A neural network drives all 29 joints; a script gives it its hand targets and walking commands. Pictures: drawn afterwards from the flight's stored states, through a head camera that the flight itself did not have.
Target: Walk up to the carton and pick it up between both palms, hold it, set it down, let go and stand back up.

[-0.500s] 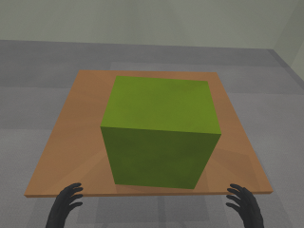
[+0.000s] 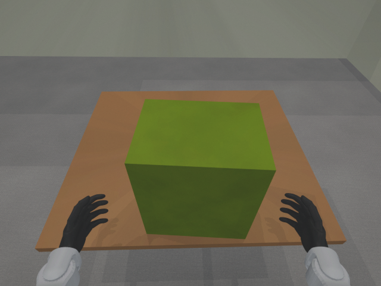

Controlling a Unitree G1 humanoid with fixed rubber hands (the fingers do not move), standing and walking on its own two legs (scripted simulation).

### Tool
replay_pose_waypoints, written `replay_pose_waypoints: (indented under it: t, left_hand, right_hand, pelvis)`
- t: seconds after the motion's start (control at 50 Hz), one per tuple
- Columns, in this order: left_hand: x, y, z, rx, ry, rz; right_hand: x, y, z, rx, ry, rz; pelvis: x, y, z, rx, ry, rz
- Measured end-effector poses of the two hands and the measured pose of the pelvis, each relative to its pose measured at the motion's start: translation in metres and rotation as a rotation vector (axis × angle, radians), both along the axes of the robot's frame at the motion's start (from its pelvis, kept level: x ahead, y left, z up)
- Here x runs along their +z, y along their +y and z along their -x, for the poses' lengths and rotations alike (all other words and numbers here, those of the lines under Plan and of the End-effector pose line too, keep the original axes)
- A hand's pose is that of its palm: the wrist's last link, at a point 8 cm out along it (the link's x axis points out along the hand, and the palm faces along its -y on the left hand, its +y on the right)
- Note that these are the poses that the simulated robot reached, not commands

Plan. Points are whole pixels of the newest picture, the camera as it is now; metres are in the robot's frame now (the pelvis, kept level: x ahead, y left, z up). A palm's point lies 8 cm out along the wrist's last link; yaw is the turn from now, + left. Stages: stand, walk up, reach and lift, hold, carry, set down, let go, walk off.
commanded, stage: reach and lift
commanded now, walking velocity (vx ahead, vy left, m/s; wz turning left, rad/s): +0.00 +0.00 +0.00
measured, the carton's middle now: (198, 173) +0.37 +0.00 +0.01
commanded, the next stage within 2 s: none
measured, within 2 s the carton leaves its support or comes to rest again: neither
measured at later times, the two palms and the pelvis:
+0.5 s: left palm (79, 185) +0.28 +0.24 +0.09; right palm (328, 202) +0.25 -0.24 +0.09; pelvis +0.00 +0.00 +0.00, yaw -1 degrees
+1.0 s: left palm (79, 138) +0.34 +0.24 +0.16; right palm (332, 160) +0.31 -0.24 +0.14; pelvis -0.01 +0.00 +0.00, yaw -2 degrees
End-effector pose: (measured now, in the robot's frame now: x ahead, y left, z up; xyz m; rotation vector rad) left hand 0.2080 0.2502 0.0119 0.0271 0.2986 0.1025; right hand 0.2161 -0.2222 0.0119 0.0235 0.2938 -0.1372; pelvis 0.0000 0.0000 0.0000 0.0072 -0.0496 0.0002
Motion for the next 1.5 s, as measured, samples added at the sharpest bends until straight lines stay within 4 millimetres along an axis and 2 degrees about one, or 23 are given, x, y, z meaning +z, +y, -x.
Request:
replay_pose_waypoints:
  t: [0.14, 0.26, 0.4, 0.54, 0.82, 0.96, 1.1, 1.24, 1.36, 1.5]
  left_hand:
    - [0.031, -0.004, -0.022, -0.039, -0.030, -0.015]
    - [0.055, -0.002, -0.036, -0.026, -0.035, -0.031]
    - [0.070, -0.007, -0.053, -0.034, -0.025, -0.018]
    - [0.087, -0.014, -0.074, -0.049, -0.046, -0.008]
    - [0.121, -0.009, -0.110, -0.038, -0.055, -0.009]
    - [0.142, -0.011, -0.128, -0.038, -0.070, -0.007]
    - [0.165, -0.014, -0.137, -0.029, -0.083, -0.024]
    - [0.191, -0.012, -0.152, -0.019, -0.099, -0.010]
    - [0.203, -0.004, -0.166, 0.016, -0.078, 0.010]
    - [0.204, 0.000, -0.175, 0.014, -0.067, 0.002]
  right_hand:
    - [0.027, -0.001, -0.016, -0.007, -0.025, -0.008]
    - [0.044, -0.008, -0.022, -0.020, -0.035, -0.006]
    - [0.059, -0.013, -0.028, -0.008, -0.033, -0.002]
    - [0.080, -0.016, -0.043, 0.007, -0.066, 0.007]
    - [0.110, -0.017, -0.075, 0.033, -0.082, 0.006]
    - [0.128, -0.020, -0.090, 0.034, -0.087, 0.021]
    - [0.139, -0.024, -0.101, 0.031, -0.083, 0.006]
    - [0.165, -0.023, -0.116, 0.038, -0.118, 0.005]
    - [0.182, -0.022, -0.138, 0.047, -0.085, 0.003]
    - [0.194, -0.018, -0.158, 0.044, -0.082, -0.011]
  pelvis:
    - [0.002, 0.000, -0.007, 0.000, 0.020, 0.007]
    - [0.004, 0.000, -0.009, -0.005, 0.023, 0.009]
    - [0.005, -0.001, -0.006, -0.015, 0.033, 0.008]
    - [0.005, -0.004, -0.001, -0.027, 0.050, 0.006]
    - [0.004, -0.004, 0.003, -0.032, 0.069, 0.006]
    - [0.004, -0.002, 0.006, -0.033, 0.078, 0.007]
    - [0.004, 0.002, 0.010, -0.031, 0.083, 0.011]
    - [0.003, 0.003, 0.015, -0.030, 0.093, 0.009]
    - [0.002, 0.002, 0.020, -0.027, 0.105, 0.009]
    - [0.002, 0.001, 0.017, -0.010, 0.116, 0.016]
